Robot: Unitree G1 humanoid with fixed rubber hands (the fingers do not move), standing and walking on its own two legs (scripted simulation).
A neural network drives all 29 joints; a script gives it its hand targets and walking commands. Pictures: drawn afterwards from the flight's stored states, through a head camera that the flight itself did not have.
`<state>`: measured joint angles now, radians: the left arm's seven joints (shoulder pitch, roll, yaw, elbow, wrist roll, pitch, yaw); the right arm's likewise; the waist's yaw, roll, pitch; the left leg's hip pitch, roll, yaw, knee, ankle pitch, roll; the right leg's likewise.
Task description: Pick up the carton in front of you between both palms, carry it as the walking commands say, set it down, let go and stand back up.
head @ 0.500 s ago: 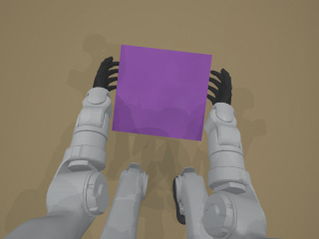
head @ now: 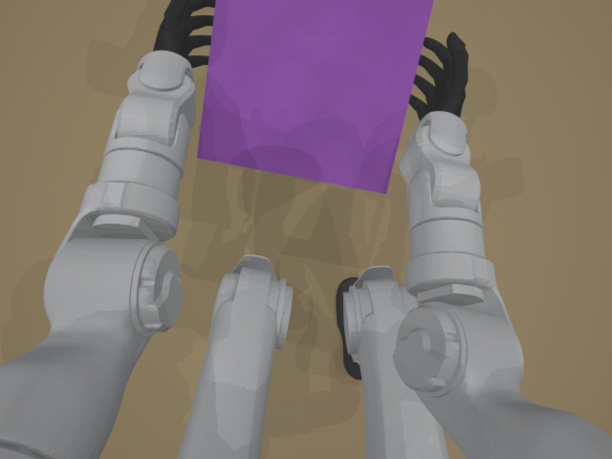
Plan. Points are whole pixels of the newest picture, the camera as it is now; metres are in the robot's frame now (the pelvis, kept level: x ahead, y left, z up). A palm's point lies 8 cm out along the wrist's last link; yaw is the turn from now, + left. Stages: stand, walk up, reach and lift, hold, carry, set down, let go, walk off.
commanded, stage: set down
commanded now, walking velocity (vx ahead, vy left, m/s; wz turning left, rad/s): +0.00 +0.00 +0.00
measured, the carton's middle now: (307, 93) +0.53 +0.05 -0.22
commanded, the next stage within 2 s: none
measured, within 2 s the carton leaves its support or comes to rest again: rests again in 1.00 s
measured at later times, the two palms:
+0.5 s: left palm (194, 61) +0.55 +0.21 -0.22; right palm (409, 117) +0.52 -0.09 -0.22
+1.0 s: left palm (196, 59) +0.56 +0.21 -0.23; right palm (411, 110) +0.54 -0.10 -0.23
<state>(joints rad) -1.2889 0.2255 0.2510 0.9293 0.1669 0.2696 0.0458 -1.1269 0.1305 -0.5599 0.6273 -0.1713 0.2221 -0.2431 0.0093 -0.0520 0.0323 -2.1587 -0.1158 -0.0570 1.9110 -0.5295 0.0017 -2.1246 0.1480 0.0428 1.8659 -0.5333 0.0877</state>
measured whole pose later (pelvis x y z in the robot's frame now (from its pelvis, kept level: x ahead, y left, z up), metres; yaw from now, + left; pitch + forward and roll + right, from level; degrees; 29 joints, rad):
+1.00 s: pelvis +0.01 +0.00 -0.08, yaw -2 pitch +38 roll -5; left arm -1.55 0.37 0.26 1.14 0.17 0.21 -0.07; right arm -1.37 0.02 -0.60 0.83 -0.16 0.18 -0.12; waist 0.02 -0.07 0.31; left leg -2.24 -0.06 -0.02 2.22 -0.63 0.04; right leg -2.21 0.17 0.01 2.16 -0.62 0.10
